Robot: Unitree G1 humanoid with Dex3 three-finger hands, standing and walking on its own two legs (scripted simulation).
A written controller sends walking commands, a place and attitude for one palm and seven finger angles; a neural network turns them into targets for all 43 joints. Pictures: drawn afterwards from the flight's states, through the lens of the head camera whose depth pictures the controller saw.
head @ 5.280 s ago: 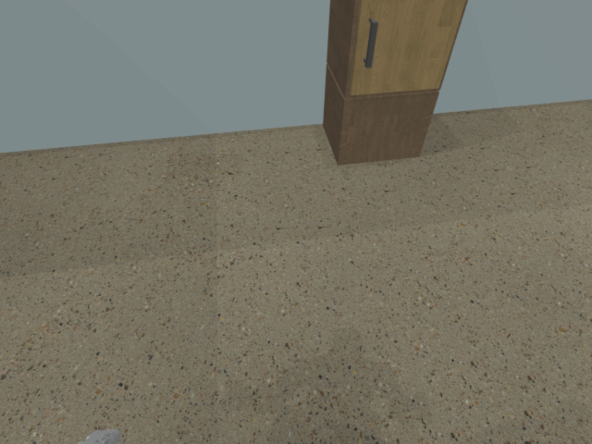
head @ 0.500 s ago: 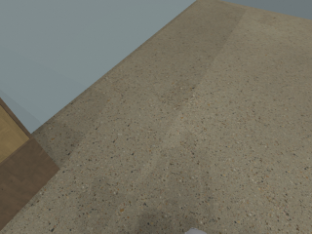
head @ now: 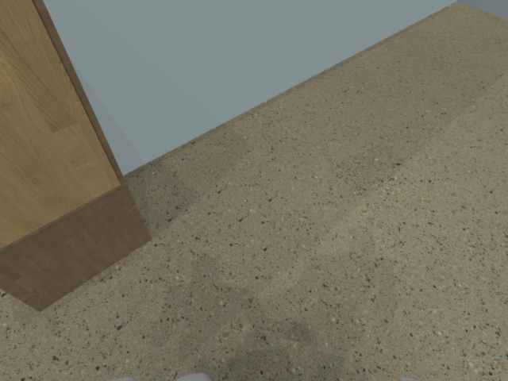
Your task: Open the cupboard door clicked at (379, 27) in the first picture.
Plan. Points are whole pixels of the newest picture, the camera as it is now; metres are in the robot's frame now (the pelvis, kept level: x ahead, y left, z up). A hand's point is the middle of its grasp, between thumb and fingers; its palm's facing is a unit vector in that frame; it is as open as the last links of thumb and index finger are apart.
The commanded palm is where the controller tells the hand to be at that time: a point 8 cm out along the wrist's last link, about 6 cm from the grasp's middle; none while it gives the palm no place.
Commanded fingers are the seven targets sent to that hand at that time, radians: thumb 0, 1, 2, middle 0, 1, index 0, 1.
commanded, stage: turn to face it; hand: left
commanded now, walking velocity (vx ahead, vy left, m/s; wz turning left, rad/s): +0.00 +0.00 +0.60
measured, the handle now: out of the picture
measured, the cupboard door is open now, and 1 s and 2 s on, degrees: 0 0 0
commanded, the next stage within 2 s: take the last steps up to it in 1.18 s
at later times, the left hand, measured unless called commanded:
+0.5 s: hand out of the picture +0.07 +0.21 -0.13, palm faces +0.29 -0.91 -0.30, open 7.3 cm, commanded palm none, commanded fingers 0.00 0.90 0.90 -0.20 -0.30 -0.20 -0.30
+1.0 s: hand out of the picture -0.12 +0.21 -0.17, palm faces +0.58 -0.77 -0.26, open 7.4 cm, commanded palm none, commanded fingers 0.00 0.90 0.90 -0.20 -0.30 -0.20 -0.30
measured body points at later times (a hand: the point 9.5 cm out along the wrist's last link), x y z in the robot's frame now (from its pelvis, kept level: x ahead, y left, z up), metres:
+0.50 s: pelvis +0.01 -0.03 +0.00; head +0.05 -0.04 +0.45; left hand +0.05 +0.25 -0.11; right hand +0.15 -0.25 -0.16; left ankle +0.03 +0.11 -0.72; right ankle +0.04 -0.14 -0.73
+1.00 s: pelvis -0.01 +0.01 +0.01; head +0.01 +0.05 +0.45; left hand -0.15 +0.25 -0.15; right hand +0.24 -0.14 -0.11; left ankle -0.08 +0.08 -0.72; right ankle +0.03 -0.14 -0.67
